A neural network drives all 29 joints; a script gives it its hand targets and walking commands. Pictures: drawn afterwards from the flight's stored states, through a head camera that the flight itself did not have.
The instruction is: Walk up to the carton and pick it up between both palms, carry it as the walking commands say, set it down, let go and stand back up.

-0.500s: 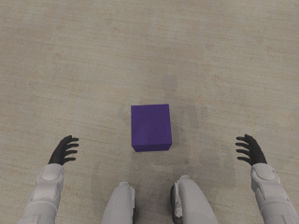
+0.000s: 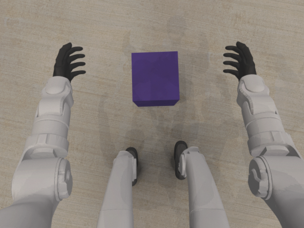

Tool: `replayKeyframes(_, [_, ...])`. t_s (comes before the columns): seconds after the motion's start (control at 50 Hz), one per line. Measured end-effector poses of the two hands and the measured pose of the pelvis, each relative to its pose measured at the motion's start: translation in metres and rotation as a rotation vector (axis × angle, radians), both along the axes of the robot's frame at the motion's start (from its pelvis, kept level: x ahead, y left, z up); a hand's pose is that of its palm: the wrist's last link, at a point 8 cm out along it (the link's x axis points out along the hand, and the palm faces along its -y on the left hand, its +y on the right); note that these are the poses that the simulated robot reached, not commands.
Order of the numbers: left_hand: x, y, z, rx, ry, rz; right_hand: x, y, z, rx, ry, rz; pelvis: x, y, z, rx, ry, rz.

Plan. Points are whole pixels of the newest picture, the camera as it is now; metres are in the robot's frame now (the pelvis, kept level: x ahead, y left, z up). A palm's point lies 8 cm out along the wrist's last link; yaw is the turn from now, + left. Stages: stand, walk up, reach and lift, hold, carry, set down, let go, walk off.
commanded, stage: reach and lift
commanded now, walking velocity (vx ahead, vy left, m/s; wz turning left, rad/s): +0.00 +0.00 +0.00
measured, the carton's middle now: (155, 82) +0.53 +0.01 -0.55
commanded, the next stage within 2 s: none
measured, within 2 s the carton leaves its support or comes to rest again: neither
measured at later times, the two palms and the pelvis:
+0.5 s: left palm (91, 59) +0.53 +0.20 -0.20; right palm (214, 57) +0.53 -0.17 -0.21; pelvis -0.01 +0.00 -0.01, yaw +1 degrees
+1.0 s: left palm (103, 72) +0.52 +0.20 -0.31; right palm (205, 68) +0.53 -0.17 -0.32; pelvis -0.03 -0.01 -0.16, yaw +2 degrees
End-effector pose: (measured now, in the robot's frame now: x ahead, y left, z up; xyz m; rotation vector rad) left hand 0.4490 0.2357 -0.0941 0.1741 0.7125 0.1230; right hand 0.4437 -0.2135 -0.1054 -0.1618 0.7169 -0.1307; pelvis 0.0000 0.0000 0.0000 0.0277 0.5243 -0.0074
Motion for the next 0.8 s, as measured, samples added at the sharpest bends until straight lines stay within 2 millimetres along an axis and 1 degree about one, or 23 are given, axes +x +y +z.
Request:
replayKeyframes(0.1, [0.033, -0.016, -0.009, -0.037, -0.024, 0.014, 0.031, 0.011, -0.011, 0.037, -0.026, 0.003, -0.007, -0.004, -0.007, 0.008, 0.037, 0.001])
replayKeyframes(0.2, [0.061, -0.024, -0.023, -0.076, -0.050, 0.047, 0.064, 0.016, -0.023, 0.063, -0.063, -0.021, -0.006, -0.008, -0.011, 0.016, 0.085, 0.002])
replayKeyframes(0.28, [0.077, -0.028, -0.038, -0.099, -0.074, 0.060, 0.082, 0.022, -0.036, 0.076, -0.079, -0.034, -0.003, -0.009, -0.011, 0.017, 0.091, 0.003])
replayKeyframes(0.34, [0.085, -0.031, -0.053, -0.104, -0.096, 0.051, 0.091, 0.028, -0.050, 0.080, -0.093, -0.033, -0.002, -0.008, -0.011, 0.016, 0.093, 0.003])
replayKeyframes(0.38, [0.088, -0.032, -0.064, -0.105, -0.112, 0.042, 0.093, 0.031, -0.062, 0.082, -0.101, -0.033, -0.002, -0.007, -0.011, 0.016, 0.093, 0.003])
replayKeyframes(0.44, [0.088, -0.034, -0.084, -0.105, -0.134, 0.030, 0.091, 0.035, -0.084, 0.078, -0.116, -0.031, -0.005, -0.006, -0.011, 0.014, 0.088, 0.005])
replayKeyframes(0.5, [0.081, -0.033, -0.108, -0.099, -0.120, 0.025, 0.084, 0.039, -0.107, 0.065, -0.106, -0.025, -0.008, -0.005, -0.014, 0.010, 0.110, 0.015])
replayKeyframes(0.52, [0.079, -0.032, -0.112, -0.096, -0.108, 0.028, 0.082, 0.040, -0.112, 0.061, -0.094, -0.024, -0.008, -0.004, -0.016, 0.009, 0.117, 0.018])
replayKeyframes(0.56, [0.076, -0.030, -0.112, -0.087, -0.106, 0.032, 0.081, 0.043, -0.111, 0.053, -0.095, -0.020, -0.010, -0.003, -0.018, 0.004, 0.118, 0.025])
replayKeyframes(0.6, [0.077, -0.028, -0.105, -0.083, -0.128, 0.032, 0.084, 0.046, -0.104, 0.048, -0.113, -0.013, -0.013, -0.003, -0.022, 0.000, 0.105, 0.033])
replayKeyframes(0.64, [0.078, -0.026, -0.102, -0.088, -0.129, 0.040, 0.087, 0.048, -0.103, 0.051, -0.103, -0.016, -0.017, -0.002, -0.028, -0.003, 0.082, 0.040])
replayKeyframes(0.72, [0.072, -0.023, -0.119, -0.097, -0.043, 0.067, 0.083, 0.047, -0.119, 0.101, -0.015, -0.060, -0.023, -0.001, -0.052, -0.007, 0.090, 0.044])
replayKeyframes(0.8, [0.074, -0.022, -0.131, -0.095, -0.059, 0.071, 0.086, 0.044, -0.131, 0.117, -0.041, -0.084, -0.025, -0.001, -0.083, -0.010, 0.117, 0.046])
